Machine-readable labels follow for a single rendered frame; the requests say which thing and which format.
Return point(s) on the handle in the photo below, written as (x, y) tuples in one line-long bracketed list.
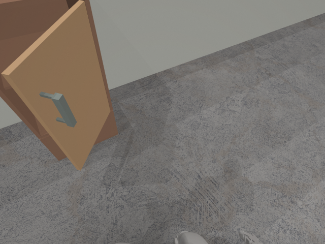
[(63, 108)]

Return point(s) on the robot right hand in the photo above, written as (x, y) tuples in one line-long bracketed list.
[(248, 238)]

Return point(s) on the robot right thigh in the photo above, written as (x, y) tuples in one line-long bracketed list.
[(189, 238)]

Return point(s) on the cupboard door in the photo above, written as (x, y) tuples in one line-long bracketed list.
[(64, 60)]

